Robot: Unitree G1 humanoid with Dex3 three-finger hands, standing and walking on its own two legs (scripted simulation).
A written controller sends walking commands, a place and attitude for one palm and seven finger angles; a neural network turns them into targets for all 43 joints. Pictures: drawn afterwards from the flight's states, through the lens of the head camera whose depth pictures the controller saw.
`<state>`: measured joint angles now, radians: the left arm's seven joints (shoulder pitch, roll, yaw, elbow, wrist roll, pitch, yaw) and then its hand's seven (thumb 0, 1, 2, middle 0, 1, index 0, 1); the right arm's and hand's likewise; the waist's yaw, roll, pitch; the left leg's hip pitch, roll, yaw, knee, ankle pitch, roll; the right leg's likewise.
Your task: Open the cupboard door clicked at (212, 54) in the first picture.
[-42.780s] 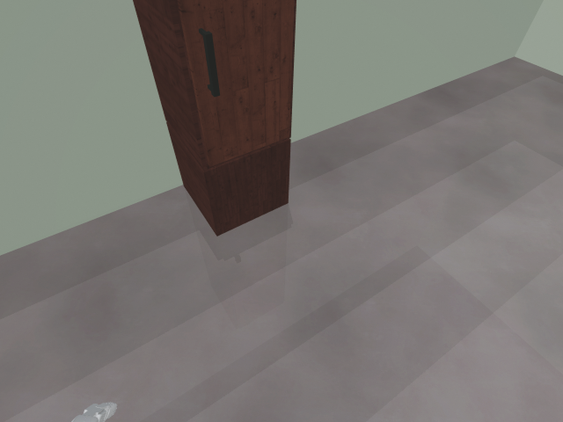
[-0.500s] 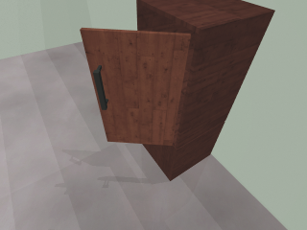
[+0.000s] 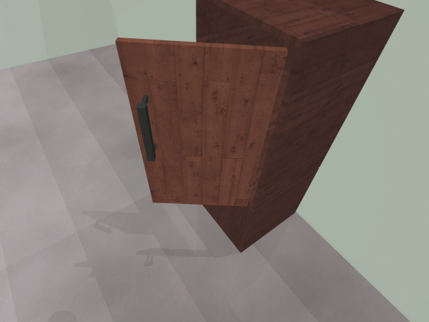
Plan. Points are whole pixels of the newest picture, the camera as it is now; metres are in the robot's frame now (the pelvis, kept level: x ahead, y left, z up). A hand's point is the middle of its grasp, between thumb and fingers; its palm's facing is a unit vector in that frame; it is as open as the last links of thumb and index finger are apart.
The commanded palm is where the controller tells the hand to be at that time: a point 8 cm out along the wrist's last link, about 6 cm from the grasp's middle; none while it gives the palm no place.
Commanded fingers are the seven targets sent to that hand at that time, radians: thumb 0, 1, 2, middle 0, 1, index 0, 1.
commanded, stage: come to a stop and stand still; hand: left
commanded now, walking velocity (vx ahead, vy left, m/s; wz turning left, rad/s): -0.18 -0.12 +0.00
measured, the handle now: (148, 129) +0.55 +0.18 +0.03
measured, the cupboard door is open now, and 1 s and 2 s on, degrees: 53 53 53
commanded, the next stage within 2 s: look again from close up in 1.78 s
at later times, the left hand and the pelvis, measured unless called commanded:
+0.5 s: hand out of the picture +0.03 +0.16 -0.19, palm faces +0.03 -0.98 -0.21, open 7.3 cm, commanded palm none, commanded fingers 0.00 0.90 0.90 -0.20 -0.30 -0.20 -0.30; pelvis -0.02 -0.02 -0.02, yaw -1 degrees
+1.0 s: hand out of the picture -0.04 +0.12 -0.18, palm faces +0.03 -0.98 -0.19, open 7.4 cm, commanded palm none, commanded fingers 0.00 0.90 0.90 -0.20 -0.30 -0.20 -0.30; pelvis -0.02 -0.05 -0.01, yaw +1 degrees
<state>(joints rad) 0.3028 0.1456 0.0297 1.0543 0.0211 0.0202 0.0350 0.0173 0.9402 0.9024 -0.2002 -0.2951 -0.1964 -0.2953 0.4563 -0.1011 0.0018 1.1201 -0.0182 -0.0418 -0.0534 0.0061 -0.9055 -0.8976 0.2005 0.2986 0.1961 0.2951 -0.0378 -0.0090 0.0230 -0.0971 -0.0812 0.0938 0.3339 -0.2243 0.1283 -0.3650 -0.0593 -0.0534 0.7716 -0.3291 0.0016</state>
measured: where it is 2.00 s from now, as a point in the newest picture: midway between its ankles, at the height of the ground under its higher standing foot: outside the picture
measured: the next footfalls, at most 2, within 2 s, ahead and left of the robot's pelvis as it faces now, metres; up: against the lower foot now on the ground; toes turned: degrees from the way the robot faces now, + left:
right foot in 0.18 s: +0.08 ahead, -0.14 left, +0.00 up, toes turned -1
